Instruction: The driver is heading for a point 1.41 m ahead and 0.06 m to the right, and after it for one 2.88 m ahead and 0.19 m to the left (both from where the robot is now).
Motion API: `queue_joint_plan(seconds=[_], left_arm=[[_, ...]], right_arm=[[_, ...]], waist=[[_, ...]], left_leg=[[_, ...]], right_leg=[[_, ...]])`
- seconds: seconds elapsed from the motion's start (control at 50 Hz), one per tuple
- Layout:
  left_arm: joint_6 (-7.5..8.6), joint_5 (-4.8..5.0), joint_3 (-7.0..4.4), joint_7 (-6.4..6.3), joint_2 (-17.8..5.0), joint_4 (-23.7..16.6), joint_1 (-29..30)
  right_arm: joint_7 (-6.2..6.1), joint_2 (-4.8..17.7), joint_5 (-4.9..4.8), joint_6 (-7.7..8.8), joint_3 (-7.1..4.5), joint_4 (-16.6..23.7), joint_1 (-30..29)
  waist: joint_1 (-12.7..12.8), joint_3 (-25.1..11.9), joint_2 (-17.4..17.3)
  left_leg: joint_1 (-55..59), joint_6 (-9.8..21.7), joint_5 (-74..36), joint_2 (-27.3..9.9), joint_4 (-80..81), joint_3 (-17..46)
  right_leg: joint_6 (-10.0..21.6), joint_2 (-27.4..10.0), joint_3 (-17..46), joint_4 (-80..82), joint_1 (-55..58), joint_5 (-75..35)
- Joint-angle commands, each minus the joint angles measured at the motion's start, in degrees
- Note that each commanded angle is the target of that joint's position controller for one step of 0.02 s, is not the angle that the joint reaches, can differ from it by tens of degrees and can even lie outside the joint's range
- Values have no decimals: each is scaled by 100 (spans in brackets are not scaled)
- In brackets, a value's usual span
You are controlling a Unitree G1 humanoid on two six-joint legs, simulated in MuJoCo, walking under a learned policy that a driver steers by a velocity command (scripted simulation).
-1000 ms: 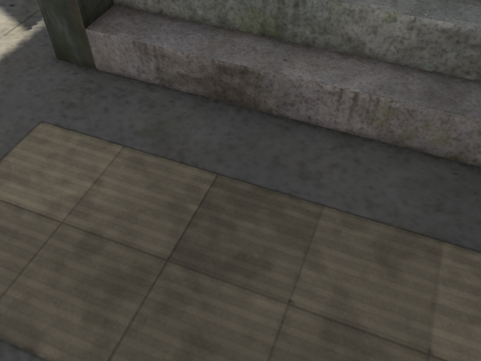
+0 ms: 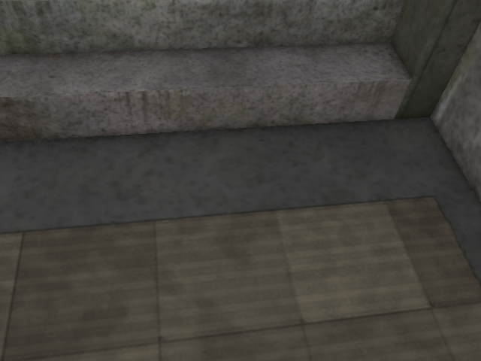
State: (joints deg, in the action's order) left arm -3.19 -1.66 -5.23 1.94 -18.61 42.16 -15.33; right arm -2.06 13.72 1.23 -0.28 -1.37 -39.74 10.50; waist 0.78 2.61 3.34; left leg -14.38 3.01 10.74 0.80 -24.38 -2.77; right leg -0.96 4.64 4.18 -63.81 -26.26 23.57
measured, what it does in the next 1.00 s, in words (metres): walks ahead, turning right: right foot, then left foot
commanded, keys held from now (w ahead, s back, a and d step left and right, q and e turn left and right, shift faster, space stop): w+e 0.28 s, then w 0.20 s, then no key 0.52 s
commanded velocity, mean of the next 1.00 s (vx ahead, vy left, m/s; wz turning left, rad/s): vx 0.27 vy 0.00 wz -0.30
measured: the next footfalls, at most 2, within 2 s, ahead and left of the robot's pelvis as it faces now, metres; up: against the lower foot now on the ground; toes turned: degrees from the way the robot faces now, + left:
right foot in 0.36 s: +0.11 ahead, -0.15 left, +0.00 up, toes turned -14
left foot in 0.80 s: +0.42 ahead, -0.09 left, +0.00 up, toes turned -13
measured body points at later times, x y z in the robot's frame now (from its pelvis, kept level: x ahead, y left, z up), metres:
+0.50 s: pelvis +0.12 -0.08 +0.00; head +0.13 -0.11 +0.45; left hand +0.29 +0.14 -0.10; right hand +0.12 -0.36 -0.14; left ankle +0.12 +0.06 -0.67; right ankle +0.08 -0.14 -0.74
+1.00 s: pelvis +0.29 -0.12 -0.01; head +0.32 -0.11 +0.44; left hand +0.40 +0.11 -0.16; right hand +0.29 -0.37 -0.14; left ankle +0.38 -0.08 -0.74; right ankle +0.21 -0.22 -0.69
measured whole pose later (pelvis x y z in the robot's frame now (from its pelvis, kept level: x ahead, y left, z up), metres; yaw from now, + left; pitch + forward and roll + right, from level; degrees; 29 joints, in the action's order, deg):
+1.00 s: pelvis +0.29 -0.12 -0.01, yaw -17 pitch -1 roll +0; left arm -0.6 -1.7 -0.7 -0.8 -13.0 53.2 -14.7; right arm -0.8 11.9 0.9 1.7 -0.3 -50.7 13.4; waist 0.1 4.9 1.3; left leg -17.4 6.1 6.0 2.9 -24.3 -5.6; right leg 0.9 1.5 2.2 -53.3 -19.8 26.1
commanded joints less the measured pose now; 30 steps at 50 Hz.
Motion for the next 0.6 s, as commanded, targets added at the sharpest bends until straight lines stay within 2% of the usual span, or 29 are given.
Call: queue_joint_plan(seconds=[0.02, 0.08, 0.18, 0.24, 0.3, 0.32, 0.34, 0.36, 0.38, 0.4, 0.42, 0.44, 0.46, 0.48, 0.52, 0.54, 0.56, 0.6], left_arm=[[34, -21, -59, 183, -352, -378, 51], [77, -73, -5, 230, -248, -467, 375], [164, -53, 98, 310, -78, -671, 855], [213, -25, 140, 340, -56, -795, 1046], [292, -34, 165, 311, -65, -825, 991], [346, -62, 184, 279, 2, -708, 667], [407, -99, 153, 222, -49, -447, 89], [486, -142, 53, 142, -292, -129, -804], [527, -141, -57, 19, -995, -246, -1303], [518, 6, -100, -79, -1128, -237, -1221], [516, 29, -4, -105, -799, -237, -965], [554, 18, 81, -95, -539, -231, -689], [602, 29, 129, -104, -405, -263, -463], [659, 55, 176, -115, -299, -265, -347], [758, 114, 223, -112, -225, -148, -403], [780, 140, 221, -116, -239, -63, -490], [784, 154, 222, -127, -248, 18, -578], [757, 154, 252, -166, -199, 177, -721]], right_arm=[[24, 843, 17, 155, -257, 235, 295], [65, 942, 18, 293, -326, 101, 619], [143, 1058, 34, 408, -404, -34, 831], [177, 1176, 54, 424, -454, -101, 866], [218, 1267, 35, 348, -489, -215, 950], [233, 1234, -6, 303, -473, -260, 907], [249, 1089, 3, 273, -421, -291, 933], [273, 700, 75, 267, -278, -271, 994], [368, 124, 76, 296, -91, 211, 655], [357, 760, 170, 277, -251, 223, 405], [416, 940, 91, 303, -302, 224, 236], [473, 880, 9, 357, -279, 104, 347], [487, 859, 28, 354, -277, -46, 515], [496, 844, 94, 301, -273, -193, 702], [485, 701, 117, 211, -249, -320, 864], [470, 618, 108, 184, -230, -334, 851], [457, 552, 101, 166, -211, -323, 767], [440, 460, 93, 144, -170, -228, 396]], waist=[[-163, -253, -1158], [-262, -161, -980], [-356, -52, -974], [-368, 6, -1059], [-316, 62, -1024], [-111, 58, -852], [106, -107, -544], [459, -605, 332], [654, -805, 1779], [673, -272, 952], [486, 59, 465], [238, 132, 275], [65, 57, 174], [-46, -25, 212], [-212, -141, 72], [-252, -182, 12], [-250, -177, 1], [-170, -47, 81]], left_leg=[[821, 741, 1356, -1404, 1520, 1435], [1054, 811, 1548, -1651, 1709, 1347], [837, 782, 1588, -1824, 1809, 799], [499, 690, 1594, -1824, 1683, 393], [176, 635, 1593, -1855, 1395, 154], [-148, 575, 1574, -1765, 1055, -61], [-574, 485, 1354, -1530, 354, -366], [-1101, 306, 1060, -1080, -1207, -921], [-2903, -44, 2285, -354, -3201, -1036], [-3622, -9, 2115, -274, -3904, -174], [-3566, 48, 1466, -591, -3989, 169], [-3233, 39, 924, -701, -3773, 226], [-2910, -12, 607, -765, -3578, 213], [-2666, -86, 380, -759, -3561, 151], [-2402, -217, 200, -598, -3673, 34], [-2345, -278, 147, -534, -3671, -6], [-2328, -325, 67, -482, -3612, -43], [-2367, -349, -191, -418, -3216, -114]], right_leg=[[-17, -218, -70, 27, -851, -370], [9, -398, -112, 489, -1082, -541], [143, -627, -405, 1480, -744, -638], [302, -638, -651, 2167, -138, -365], [530, -502, -906, 2914, 641, -267], [621, -375, -986, 3391, 1272, -573], [684, -144, -1011, 3677, 2134, -537], [760, -597, -159, 4147, 3248, 36], [1288, -2411, 2917, 5252, 4090, 2025], [1722, -2765, 3648, 5603, 3522, 1827], [1631, -2472, 2858, 5374, 3233, 977], [1435, -2111, 2171, 5326, 2921, -88], [1252, -1806, 1631, 5371, 2805, -841], [1149, -1595, 1240, 5383, 2730, -1634], [1141, -1472, 668, 5118, 2665, -4294], [1142, -1440, 437, 5000, 2646, -5221], [1134, -1418, 273, 4949, 2606, -5721], [1073, -1328, 51, 4934, 2541, -6050]])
